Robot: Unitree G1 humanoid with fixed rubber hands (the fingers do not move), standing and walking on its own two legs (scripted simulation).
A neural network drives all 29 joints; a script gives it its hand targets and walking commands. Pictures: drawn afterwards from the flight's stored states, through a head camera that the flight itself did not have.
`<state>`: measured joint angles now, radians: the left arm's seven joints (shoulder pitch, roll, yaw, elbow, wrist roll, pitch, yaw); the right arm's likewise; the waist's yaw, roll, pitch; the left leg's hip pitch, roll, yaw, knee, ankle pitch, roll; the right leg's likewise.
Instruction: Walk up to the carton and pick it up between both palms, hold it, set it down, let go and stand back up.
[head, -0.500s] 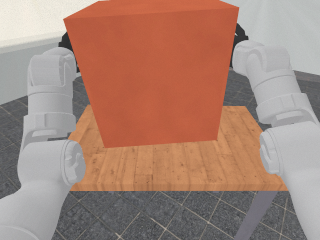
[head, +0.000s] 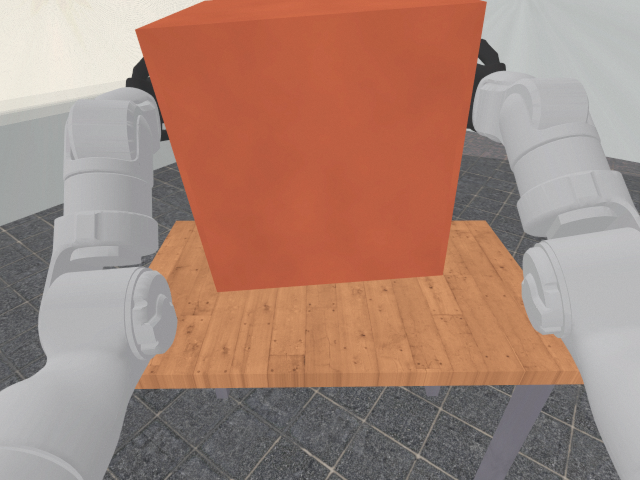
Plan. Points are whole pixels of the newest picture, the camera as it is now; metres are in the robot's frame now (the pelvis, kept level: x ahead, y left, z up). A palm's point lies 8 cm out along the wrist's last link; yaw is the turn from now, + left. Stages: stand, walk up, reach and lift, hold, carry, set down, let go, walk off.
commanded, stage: hold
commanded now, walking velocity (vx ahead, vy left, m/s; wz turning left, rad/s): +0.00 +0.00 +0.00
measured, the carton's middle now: (318, 131) +0.42 -0.01 +0.32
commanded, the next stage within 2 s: set down in 1.34 s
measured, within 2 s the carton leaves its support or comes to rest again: neither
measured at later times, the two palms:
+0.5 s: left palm (138, 120) +0.37 +0.20 +0.35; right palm (468, 104) +0.36 -0.17 +0.37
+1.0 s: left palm (138, 132) +0.36 +0.20 +0.34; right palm (462, 115) +0.36 -0.17 +0.35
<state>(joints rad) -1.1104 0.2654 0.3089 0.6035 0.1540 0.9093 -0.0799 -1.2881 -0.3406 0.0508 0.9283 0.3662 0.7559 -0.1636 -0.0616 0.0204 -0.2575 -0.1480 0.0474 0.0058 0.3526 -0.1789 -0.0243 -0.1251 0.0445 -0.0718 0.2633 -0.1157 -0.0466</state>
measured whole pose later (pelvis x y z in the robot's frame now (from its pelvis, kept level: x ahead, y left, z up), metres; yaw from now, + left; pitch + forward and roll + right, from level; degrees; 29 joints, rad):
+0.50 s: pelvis +0.00 -0.01 +0.00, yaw +1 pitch -1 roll -1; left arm -1.14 0.31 0.29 0.66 0.13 0.88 -0.09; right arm -1.29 -0.31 0.01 0.92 0.34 0.75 -0.19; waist -0.07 0.00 -0.23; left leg -0.17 0.05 -0.02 0.35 -0.17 -0.03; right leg -0.14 0.05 -0.09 0.26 -0.11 -0.05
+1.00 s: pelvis +0.01 +0.00 +0.00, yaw +0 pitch -2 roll -1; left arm -1.02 0.27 0.29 0.47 0.14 0.95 -0.08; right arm -1.19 -0.33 0.09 0.81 0.41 0.76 -0.19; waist -0.07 0.00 -0.23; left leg -0.13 0.05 0.00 0.37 -0.20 -0.03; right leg -0.10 0.05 -0.07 0.25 -0.12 -0.04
